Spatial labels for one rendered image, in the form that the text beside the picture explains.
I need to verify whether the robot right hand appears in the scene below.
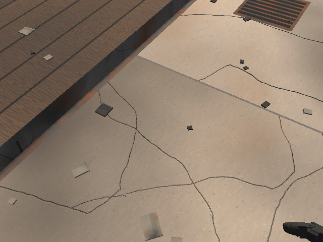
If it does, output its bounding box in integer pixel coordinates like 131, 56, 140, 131
283, 222, 323, 242

